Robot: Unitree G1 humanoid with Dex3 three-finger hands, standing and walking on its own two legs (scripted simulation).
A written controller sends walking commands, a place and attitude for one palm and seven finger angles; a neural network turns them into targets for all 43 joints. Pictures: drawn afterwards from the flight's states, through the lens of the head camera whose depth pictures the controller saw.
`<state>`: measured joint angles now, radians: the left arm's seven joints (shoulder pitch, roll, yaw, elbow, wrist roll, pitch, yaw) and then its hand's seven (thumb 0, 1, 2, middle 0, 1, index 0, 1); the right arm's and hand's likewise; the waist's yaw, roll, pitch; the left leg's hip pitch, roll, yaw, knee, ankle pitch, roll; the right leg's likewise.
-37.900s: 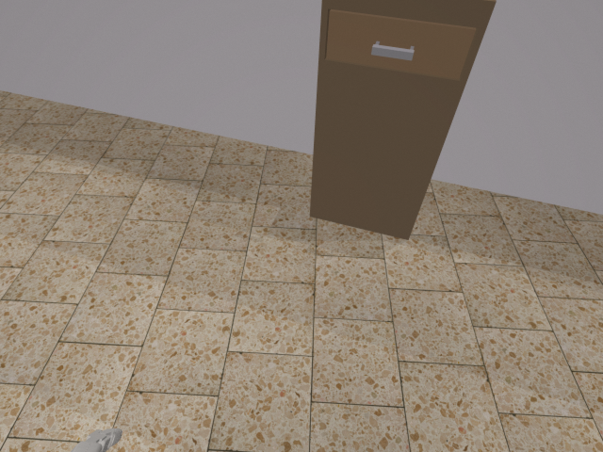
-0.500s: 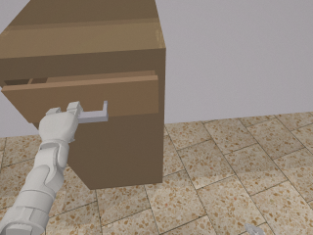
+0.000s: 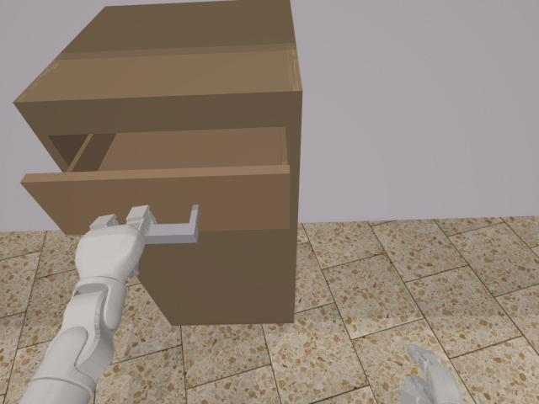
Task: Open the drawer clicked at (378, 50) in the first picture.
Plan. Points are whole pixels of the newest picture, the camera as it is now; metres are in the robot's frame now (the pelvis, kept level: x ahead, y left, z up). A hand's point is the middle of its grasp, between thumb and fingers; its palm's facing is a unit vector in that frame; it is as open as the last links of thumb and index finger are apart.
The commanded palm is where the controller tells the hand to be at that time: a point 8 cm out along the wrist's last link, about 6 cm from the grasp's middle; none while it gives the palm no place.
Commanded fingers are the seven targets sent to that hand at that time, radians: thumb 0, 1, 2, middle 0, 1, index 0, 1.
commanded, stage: pull the drawer open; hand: left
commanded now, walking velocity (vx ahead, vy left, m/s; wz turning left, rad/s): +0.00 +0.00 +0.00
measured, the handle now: (162, 223) +0.37 +0.21 +0.06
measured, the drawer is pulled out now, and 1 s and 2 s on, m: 0.11 0.21 0.30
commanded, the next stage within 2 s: open the thumb to release the handle in 1.98 s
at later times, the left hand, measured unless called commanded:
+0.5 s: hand (119, 300) +0.25 +0.25 +0.04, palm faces +0.01 -0.10 -1.00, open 6.1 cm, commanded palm +0.21 +0.24 +0.10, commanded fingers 0.00 0.90 0.90 -0.40 -1.35 -0.40 -1.35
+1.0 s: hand (109, 334) +0.20 +0.24 +0.04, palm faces +0.00 -0.12 -0.99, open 6.1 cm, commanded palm +0.16 +0.24 +0.10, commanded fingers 0.00 0.90 0.90 -0.40 -1.35 -0.40 -1.35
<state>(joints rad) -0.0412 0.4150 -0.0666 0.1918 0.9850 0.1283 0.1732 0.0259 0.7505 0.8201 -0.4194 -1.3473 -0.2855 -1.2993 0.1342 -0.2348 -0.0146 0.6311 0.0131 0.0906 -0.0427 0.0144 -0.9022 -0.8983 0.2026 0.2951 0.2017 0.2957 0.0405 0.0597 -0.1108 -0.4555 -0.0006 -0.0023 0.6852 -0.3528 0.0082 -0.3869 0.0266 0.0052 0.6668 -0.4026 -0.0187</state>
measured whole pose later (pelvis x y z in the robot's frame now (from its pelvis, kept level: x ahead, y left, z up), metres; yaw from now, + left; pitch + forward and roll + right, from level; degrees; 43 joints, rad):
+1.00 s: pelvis +0.00 +0.00 +0.00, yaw -1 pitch +5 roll +0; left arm 0.47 0.41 -0.03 -0.24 0.97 0.12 0.22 0.04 0.76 0.81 -0.42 -1.35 -0.29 -1.28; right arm 0.11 -0.23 0.01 0.58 0.00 0.07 0.00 0.02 -0.90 -0.90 0.20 0.30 0.20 0.30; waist 0.06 0.06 -0.10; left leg -0.42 0.01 0.02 0.70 -0.37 0.01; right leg -0.36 0.04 0.03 0.68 -0.41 -0.02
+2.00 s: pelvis -0.02 +0.00 -0.01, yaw -3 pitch +6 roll -1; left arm 0.83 0.43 -0.01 -0.46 0.95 0.07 0.35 0.03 0.75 0.82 -0.42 -1.35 -0.29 -1.27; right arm 0.14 -0.23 0.02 0.51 -0.02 0.07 0.05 0.02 -0.90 -0.90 0.20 0.30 0.20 0.30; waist 0.08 0.06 -0.13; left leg -0.51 0.03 0.03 0.82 -0.41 0.00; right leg -0.46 0.06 0.04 0.80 -0.44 -0.02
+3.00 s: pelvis -0.03 +0.00 -0.01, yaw +0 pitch +4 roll -1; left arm 0.58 0.41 -0.03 -0.31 0.99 0.06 0.29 0.00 -0.49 0.30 -0.32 -1.20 -0.32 -1.20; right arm 0.13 -0.22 0.01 0.57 -0.02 0.06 0.00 0.02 -0.90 -0.90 0.20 0.30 0.20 0.30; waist 0.10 0.06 -0.09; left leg -0.48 0.01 -0.02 0.77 -0.36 0.00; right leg -0.41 0.04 -0.01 0.75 -0.41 -0.03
